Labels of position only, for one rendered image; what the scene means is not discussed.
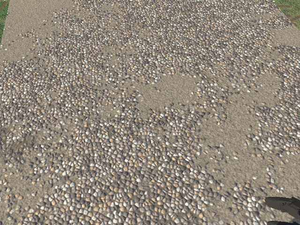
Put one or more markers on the right robot hand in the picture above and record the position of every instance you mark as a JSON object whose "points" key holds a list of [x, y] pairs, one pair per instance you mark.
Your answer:
{"points": [[285, 205]]}

